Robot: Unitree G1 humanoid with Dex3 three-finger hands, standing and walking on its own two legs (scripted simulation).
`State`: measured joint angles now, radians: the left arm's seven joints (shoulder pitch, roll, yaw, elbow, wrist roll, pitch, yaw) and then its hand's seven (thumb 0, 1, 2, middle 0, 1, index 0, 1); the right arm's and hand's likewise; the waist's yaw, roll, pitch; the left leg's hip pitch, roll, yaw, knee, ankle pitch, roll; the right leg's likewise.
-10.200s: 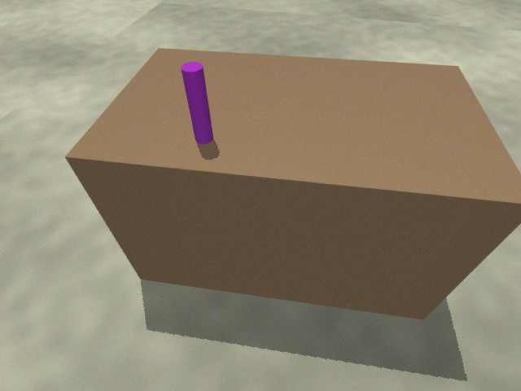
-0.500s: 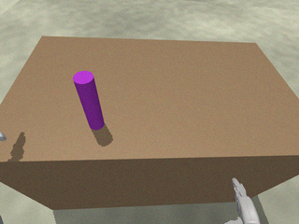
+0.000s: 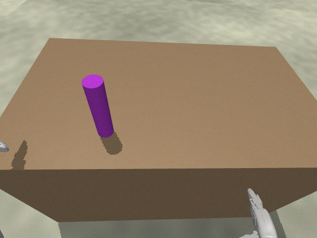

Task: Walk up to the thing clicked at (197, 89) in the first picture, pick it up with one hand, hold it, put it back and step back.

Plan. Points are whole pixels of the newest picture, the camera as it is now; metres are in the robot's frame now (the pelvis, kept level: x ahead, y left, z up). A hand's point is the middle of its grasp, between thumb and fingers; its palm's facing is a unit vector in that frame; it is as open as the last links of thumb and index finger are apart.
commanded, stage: go down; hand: left
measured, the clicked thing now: (100, 109) +0.46 +0.15 +0.05
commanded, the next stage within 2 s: approach in 0.14 s
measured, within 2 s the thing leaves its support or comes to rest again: neither
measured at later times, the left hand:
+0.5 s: hand (12, 127) +0.37 +0.33 +0.10, palm faces +0.07 -1.00 +0.03, open 17.2 cm
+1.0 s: hand (85, 120) +0.44 +0.20 +0.02, palm faces +0.06 -1.00 +0.04, open 17.3 cm
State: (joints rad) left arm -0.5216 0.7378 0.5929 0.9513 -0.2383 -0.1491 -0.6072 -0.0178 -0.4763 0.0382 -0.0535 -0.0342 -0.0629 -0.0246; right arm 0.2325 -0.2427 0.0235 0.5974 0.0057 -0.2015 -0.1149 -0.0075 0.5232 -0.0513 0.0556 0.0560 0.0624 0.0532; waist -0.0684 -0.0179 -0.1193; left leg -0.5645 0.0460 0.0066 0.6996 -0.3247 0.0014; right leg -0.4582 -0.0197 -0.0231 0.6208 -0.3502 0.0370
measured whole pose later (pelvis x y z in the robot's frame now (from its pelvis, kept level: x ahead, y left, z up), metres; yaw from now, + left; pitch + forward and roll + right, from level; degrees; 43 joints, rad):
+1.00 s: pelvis -0.01 +0.00 -0.04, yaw -2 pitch +17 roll -3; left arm -0.61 0.42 0.40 0.88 -0.16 -0.32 -0.22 -0.02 -0.48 0.02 -0.06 -0.04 -0.07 -0.02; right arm 0.37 -0.24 -0.05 0.19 -0.03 -0.06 0.00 -0.01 0.54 -0.05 0.05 0.06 0.06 0.05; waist -0.14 0.00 -0.12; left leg -0.86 0.08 0.01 0.99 -0.44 0.00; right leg -0.77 0.01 0.00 0.93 -0.46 0.03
